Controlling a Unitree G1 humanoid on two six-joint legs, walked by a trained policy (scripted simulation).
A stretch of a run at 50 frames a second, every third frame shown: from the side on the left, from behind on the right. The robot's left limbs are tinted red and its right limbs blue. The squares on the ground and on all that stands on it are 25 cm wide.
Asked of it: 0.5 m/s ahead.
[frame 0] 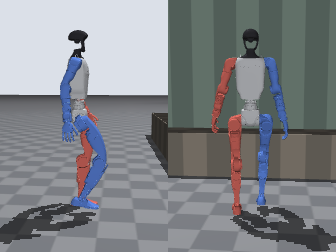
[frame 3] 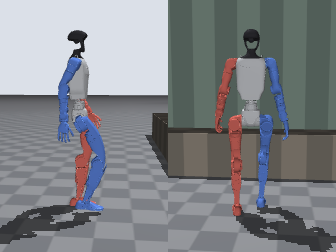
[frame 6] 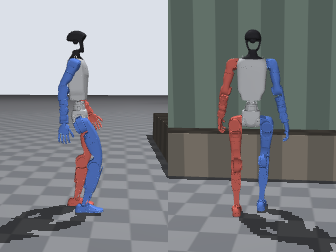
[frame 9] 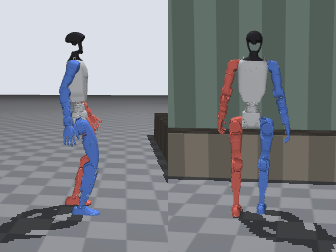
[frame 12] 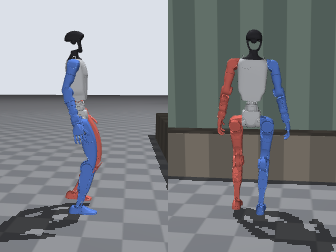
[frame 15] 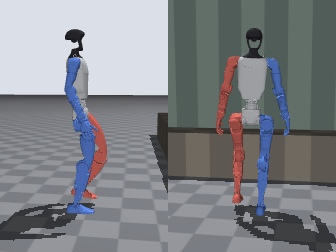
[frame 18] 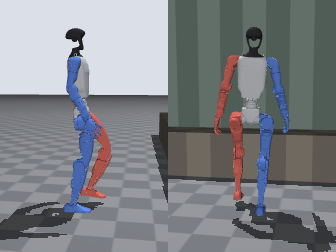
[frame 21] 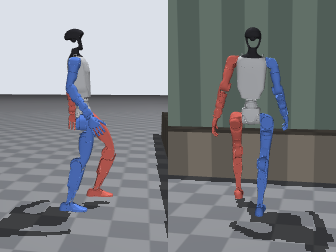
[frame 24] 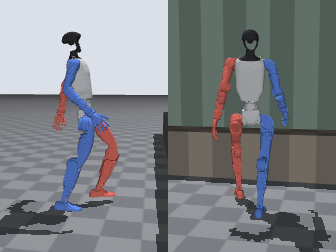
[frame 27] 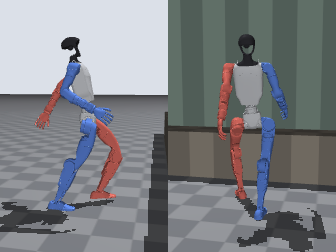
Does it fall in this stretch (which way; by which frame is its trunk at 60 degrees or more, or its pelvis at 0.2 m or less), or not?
no
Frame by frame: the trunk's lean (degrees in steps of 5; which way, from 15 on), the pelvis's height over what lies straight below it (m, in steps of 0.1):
0: 0, 0.8
3: 0, 0.8
6: 5, 0.8
9: 5, 0.8
12: 5, 0.8
15: 5, 0.8
18: 5, 0.8
21: 10, 0.8
24: 15 backward, 0.8
27: 15 backward, 0.7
